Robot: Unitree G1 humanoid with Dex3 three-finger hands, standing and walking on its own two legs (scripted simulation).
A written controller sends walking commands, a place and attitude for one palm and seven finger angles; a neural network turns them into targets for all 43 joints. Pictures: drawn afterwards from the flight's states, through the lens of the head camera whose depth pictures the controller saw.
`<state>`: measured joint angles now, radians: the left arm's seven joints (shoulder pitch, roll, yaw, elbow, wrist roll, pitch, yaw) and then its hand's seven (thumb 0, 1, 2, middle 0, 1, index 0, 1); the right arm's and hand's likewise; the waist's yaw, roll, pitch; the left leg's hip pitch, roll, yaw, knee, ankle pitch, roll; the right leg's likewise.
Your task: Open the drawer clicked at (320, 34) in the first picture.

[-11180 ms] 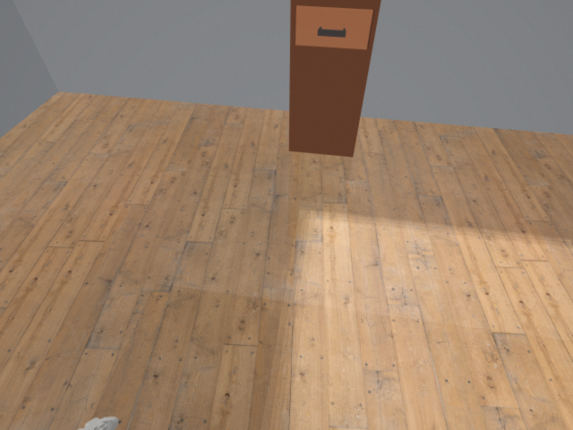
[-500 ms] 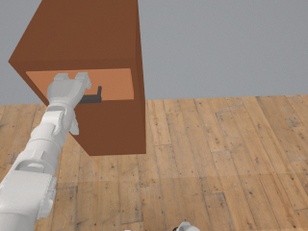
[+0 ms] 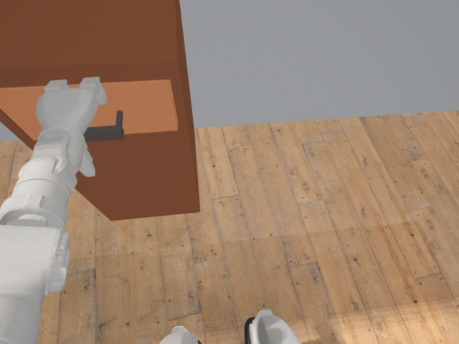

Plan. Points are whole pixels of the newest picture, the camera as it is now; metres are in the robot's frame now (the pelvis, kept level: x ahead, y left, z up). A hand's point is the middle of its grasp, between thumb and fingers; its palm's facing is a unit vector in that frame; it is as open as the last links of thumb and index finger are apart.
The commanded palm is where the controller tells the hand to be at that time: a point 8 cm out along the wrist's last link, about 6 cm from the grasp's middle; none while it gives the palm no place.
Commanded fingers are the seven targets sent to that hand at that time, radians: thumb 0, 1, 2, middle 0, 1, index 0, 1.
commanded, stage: move the hooked fingers above the handle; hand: left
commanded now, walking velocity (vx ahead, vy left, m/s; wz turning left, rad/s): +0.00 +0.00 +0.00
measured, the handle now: (92, 125) +0.55 +0.24 -0.03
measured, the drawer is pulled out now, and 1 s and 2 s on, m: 0.00 0.00 0.00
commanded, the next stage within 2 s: lower the fingers behind the handle in 0.56 s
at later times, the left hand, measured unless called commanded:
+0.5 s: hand (82, 131) +0.50 +0.23 +0.02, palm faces -0.08 -0.03 -1.00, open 13.8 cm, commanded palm +0.49 +0.23 +0.08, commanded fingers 0.00 -0.50 0.30 -0.30 -1.20 -0.30 -1.20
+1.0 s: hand (91, 136) +0.50 +0.22 +0.00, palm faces -0.08 -0.02 -1.00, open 13.8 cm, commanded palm +0.49 +0.22 +0.05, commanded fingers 0.00 -0.50 0.30 -0.30 -1.20 -0.30 -1.20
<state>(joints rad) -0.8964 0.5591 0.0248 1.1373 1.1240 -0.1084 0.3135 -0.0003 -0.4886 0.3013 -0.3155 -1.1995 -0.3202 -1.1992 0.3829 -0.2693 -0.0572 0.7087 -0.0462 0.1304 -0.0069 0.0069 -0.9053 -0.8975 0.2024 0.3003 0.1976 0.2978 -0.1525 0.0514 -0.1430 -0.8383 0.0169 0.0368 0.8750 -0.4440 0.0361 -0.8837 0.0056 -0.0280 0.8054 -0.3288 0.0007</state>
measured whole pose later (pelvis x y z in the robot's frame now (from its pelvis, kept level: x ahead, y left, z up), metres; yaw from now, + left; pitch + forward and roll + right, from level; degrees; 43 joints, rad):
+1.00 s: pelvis +0.00 +0.00 -0.01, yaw +0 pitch +25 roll -2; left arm -0.87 0.54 0.02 1.14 1.13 -0.14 0.35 0.00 -0.49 0.30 -0.32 -1.20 -0.32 -1.20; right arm 0.37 -0.27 -0.05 0.72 -0.05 0.13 -0.01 0.01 -0.90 -0.90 0.20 0.30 0.20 0.30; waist -0.15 0.06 -0.15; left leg -0.88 0.02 0.02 0.92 -0.46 0.03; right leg -0.93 0.01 -0.04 0.85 -0.35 0.00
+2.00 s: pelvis -0.02 +0.00 -0.05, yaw +0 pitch +30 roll -3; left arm -0.95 0.60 0.03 1.18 1.15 -0.11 0.39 0.00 -0.49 0.30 -0.31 -1.20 -0.32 -1.20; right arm 0.34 -0.26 -0.02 0.72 -0.06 0.09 0.00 0.01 -0.90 -0.90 0.20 0.30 0.20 0.30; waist -0.18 0.06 -0.16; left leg -1.15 0.02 0.00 1.16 -0.53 0.03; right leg -1.18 0.01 -0.06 1.07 -0.41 -0.01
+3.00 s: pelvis -0.02 +0.00 -0.05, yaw +0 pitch +30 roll -4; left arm -0.96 0.60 0.01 1.16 1.13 -0.11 0.36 0.00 0.73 0.83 -0.39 -1.33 -0.41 -1.33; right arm 0.35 -0.26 -0.02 0.71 -0.06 0.09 -0.01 0.01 -0.90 -0.90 0.20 0.30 0.20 0.30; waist -0.18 0.07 -0.16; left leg -1.15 0.02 -0.01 1.16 -0.54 0.04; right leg -1.17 0.01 -0.06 1.05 -0.41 0.00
